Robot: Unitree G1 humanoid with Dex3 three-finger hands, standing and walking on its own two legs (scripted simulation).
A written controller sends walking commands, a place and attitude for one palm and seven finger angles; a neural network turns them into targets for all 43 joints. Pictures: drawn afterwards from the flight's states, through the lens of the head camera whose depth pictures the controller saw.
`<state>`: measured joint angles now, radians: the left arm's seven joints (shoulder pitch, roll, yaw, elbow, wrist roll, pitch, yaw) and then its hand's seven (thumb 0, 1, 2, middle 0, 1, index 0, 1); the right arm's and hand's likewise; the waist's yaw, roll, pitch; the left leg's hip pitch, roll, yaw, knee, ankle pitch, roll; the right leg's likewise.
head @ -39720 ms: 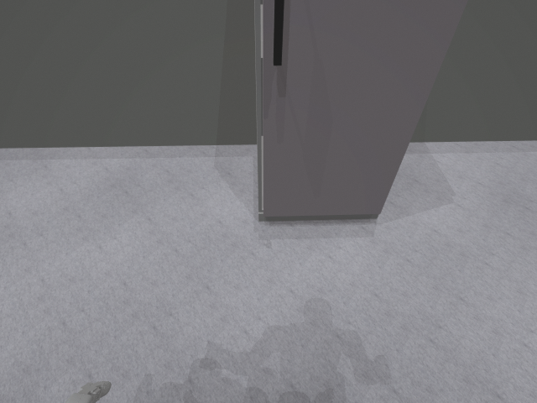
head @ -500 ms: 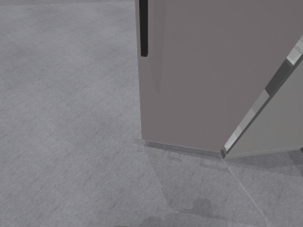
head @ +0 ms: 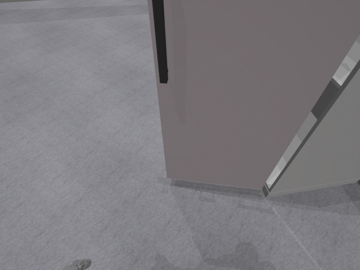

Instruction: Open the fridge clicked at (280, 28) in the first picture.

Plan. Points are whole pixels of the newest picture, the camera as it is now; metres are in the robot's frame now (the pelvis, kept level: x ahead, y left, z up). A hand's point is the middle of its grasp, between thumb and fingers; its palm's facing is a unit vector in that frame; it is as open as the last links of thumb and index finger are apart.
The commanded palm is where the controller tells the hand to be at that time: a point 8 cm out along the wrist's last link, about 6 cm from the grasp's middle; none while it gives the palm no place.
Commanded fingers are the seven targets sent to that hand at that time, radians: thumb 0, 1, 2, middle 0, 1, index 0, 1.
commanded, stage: let the arm hang, fingers relaxed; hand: left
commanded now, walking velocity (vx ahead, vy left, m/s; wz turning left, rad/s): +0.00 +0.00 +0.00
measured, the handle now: (160, 12) +0.66 +0.09 +0.25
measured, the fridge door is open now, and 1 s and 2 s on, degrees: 73 73 73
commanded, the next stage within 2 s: look to check the result in 0.02 s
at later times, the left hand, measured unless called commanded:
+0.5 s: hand out of the picture +0.10 +0.23 -0.16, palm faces -0.01 -0.95 -0.33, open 7.4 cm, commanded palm none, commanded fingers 0.00 0.90 0.90 -0.20 -0.30 -0.20 -0.30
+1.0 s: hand out of the picture +0.09 +0.21 -0.16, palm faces -0.02 -0.96 -0.29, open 7.4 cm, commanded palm none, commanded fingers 0.00 0.90 0.90 -0.20 -0.30 -0.20 -0.30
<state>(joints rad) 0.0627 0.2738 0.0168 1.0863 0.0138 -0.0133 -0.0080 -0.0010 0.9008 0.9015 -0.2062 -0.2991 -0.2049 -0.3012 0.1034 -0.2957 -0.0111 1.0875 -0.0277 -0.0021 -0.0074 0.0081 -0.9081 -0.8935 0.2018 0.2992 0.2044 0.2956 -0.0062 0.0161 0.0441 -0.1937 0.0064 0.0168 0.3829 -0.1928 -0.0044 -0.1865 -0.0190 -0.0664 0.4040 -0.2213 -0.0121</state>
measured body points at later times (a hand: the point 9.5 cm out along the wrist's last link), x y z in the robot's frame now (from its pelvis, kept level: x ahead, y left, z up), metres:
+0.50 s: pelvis +0.02 -0.01 +0.00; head +0.05 -0.02 +0.45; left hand +0.10 +0.28 -0.13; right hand +0.09 -0.30 -0.14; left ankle +0.01 +0.12 -0.74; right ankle +0.00 -0.11 -0.74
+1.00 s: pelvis +0.02 -0.01 +0.00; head +0.04 -0.01 +0.45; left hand +0.09 +0.26 -0.14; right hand +0.07 -0.29 -0.14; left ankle +0.01 +0.12 -0.74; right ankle +0.00 -0.11 -0.74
